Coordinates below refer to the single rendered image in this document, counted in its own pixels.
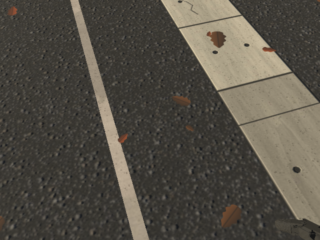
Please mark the right robot hand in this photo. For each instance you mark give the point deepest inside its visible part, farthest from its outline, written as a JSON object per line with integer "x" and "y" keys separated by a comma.
{"x": 306, "y": 229}

